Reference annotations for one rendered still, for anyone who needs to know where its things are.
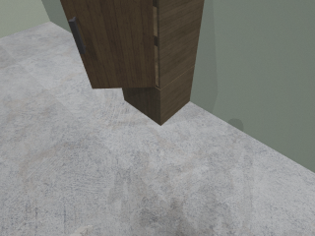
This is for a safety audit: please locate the robot left hand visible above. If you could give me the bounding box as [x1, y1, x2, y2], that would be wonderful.
[70, 225, 94, 236]

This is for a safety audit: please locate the handle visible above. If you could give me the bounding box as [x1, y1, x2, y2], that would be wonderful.
[68, 17, 86, 54]

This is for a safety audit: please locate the cupboard door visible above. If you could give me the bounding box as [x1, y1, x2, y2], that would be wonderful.
[60, 0, 156, 89]

